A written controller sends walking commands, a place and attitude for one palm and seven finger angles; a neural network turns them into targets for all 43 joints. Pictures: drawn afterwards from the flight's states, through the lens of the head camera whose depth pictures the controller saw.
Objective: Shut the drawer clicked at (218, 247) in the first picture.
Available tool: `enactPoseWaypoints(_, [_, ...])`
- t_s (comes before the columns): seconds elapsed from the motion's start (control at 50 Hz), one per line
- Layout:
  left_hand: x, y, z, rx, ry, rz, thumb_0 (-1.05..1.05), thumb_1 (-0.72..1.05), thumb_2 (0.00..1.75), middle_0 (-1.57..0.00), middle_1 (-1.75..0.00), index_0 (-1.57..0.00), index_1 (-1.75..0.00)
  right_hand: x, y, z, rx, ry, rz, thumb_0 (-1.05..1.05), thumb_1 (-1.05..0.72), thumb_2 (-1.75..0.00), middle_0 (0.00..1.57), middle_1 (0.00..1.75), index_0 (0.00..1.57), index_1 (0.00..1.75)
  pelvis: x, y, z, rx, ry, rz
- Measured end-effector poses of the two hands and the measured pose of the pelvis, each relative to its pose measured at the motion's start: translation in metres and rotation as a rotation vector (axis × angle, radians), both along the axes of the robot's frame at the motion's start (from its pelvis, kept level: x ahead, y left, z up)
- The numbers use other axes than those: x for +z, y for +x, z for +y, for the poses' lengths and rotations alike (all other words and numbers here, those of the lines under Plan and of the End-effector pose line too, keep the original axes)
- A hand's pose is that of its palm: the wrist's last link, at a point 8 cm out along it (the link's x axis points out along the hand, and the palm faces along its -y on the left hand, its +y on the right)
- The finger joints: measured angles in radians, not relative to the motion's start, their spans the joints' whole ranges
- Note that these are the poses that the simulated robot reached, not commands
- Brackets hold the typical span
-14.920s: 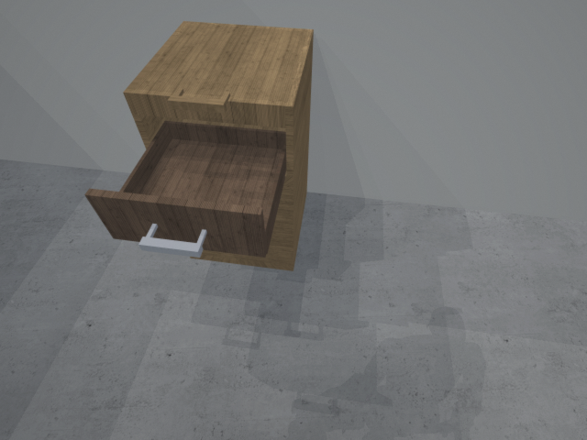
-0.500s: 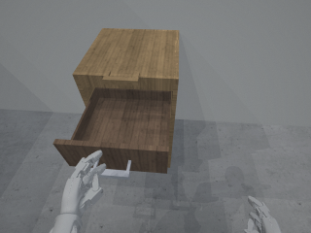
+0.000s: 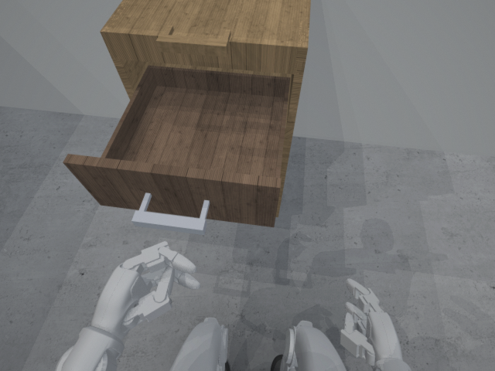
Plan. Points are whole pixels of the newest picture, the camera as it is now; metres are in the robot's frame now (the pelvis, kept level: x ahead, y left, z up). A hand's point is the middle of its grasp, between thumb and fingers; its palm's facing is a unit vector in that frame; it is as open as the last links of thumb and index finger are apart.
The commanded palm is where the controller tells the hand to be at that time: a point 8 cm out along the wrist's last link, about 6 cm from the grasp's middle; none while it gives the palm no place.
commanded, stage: raise the hand and make a fist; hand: left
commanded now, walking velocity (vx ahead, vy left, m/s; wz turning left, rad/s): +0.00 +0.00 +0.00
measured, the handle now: (173, 212) +0.39 +0.17 -0.05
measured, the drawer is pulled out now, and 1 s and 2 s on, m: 0.29 0.29 0.29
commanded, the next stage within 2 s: bring the fist close to the handle in 1.12 s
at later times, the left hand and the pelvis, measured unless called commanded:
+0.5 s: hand (124, 300) +0.21 +0.18 +0.06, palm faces -0.02 -1.00 +0.00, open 3.1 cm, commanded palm +0.17 +0.22 +0.05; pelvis +0.02 +0.03 +0.01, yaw +0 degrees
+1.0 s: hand (148, 311) +0.20 +0.14 +0.05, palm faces -0.15 -0.99 +0.03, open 3.2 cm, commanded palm +0.17 +0.21 +0.06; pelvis +0.02 +0.04 +0.00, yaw -1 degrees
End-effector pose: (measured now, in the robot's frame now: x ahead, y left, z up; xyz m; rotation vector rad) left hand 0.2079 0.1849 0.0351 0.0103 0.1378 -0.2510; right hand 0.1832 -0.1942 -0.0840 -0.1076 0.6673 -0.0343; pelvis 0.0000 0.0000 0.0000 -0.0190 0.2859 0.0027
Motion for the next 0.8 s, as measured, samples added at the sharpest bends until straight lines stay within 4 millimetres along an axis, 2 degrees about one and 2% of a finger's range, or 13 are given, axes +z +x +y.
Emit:
enactPoseWaypoints(0.06, [-0.001,0.001,0.01,0.088,-0.001,0.082,0.01,0.9,0.9,-0.87,-1.03,-0.86,-1.02,0.002,-0.021,-0.012,-0.075,-0.019,0.066,0.01,-0.9,-0.89,0.21,0.3,0.21,0.3,0.007,0.006,0.003,-0.011,0.003,-0.004])
enactPoseWaypoints(0.14, [0.021,-0.01,0.039,0.259,0.033,0.017,0.02,0.9,0.9,-0.95,-1.11,-0.94,-1.11,0.012,-0.032,-0.029,-0.118,-0.076,0.103,0.01,-0.9,-0.89,0.2,0.3,0.21,0.3,0.015,0.014,0.006,-0.014,0.002,-0.004])
enactPoseWaypoints(0.2, [0.028,-0.021,0.049,0.279,0.058,-0.039,0.02,0.9,0.9,-1.01,-1.18,-1.0,-1.17,0.019,-0.026,-0.039,-0.105,-0.121,0.088,0.01,-0.9,-0.89,0.2,0.3,0.21,0.3,0.016,0.017,0.01,-0.003,-0.006,0.002])
enactPoseWaypoints(0.28, [0.013,-0.027,0.036,0.167,0.014,-0.008,0.01,0.91,0.9,-1.09,-1.27,-1.08,-1.26,0.028,-0.004,-0.044,-0.086,-0.166,0.014,0.01,-0.9,-0.9,0.2,0.3,0.2,0.3,0.01,0.016,0.017,0.002,-0.016,0.015])
enactPoseWaypoints(0.36, [0.003,-0.026,0.024,0.085,-0.013,0.017,0.01,0.9,0.9,-1.17,-1.35,-1.16,-1.35,0.038,0.02,-0.037,-0.07,-0.186,-0.067,0.01,-0.9,-0.9,0.2,0.3,0.2,0.3,0.006,0.017,0.022,-0.004,-0.02,0.024])
enactPoseWaypoints(0.48, [0.025,-0.02,0.044,0.216,0.002,-0.08,0.02,0.9,0.9,-1.29,-1.48,-1.28,-1.47,0.048,0.046,-0.007,-0.015,-0.135,-0.118,0.01,-0.9,-0.9,0.2,0.3,0.2,0.3,0.007,0.022,0.027,0.001,-0.029,0.015])
enactPoseWaypoints(0.52, [0.031,-0.021,0.044,0.232,-0.009,-0.085,0.02,0.9,0.9,-1.32,-1.51,-1.31,-1.51,0.049,0.05,0.005,0.008,-0.109,-0.124,0.01,-0.9,-0.9,0.2,0.3,0.2,0.3,0.009,0.023,0.03,0.004,-0.033,0.012])
enactPoseWaypoints(0.6, [0.026,-0.027,0.028,0.155,-0.033,-0.028,0.01,0.9,0.9,-1.36,-1.56,-1.35,-1.55,0.05,0.054,0.022,0.038,-0.076,-0.128,0.01,-0.9,-0.89,0.2,0.3,0.21,0.3,0.01,0.024,0.035,0.006,-0.035,0.01])
enactPoseWaypoints(0.66, [0.017,-0.029,0.02,0.098,-0.029,0.017,0.01,0.9,0.9,-1.38,-1.58,-1.37,-1.57,0.048,0.052,0.028,0.045,-0.075,-0.116,0.01,-0.9,-0.89,0.2,0.3,0.21,0.3,0.008,0.023,0.037,0.003,-0.034,0.014])
enactPoseWaypoints(0.72, [0.014,-0.029,0.024,0.123,-0.014,0.021,0.01,0.9,0.9,-1.39,-1.59,-1.38,-1.58,0.042,0.048,0.029,0.043,-0.082,-0.092,0.01,-0.9,-0.89,0.2,0.3,0.21,0.3,0.005,0.023,0.037,0.0,-0.034,0.019])
enactPoseWaypoints(0.8, [0.022,-0.026,0.038,0.203,0.003,-0.033,0.02,0.9,0.9,-1.4,-1.6,-1.39,-1.59,0.033,0.039,0.025,0.041,-0.091,-0.048,0.01,-0.9,-0.89,0.2,0.3,0.21,0.3,0.003,0.023,0.038,0.002,-0.038,0.025])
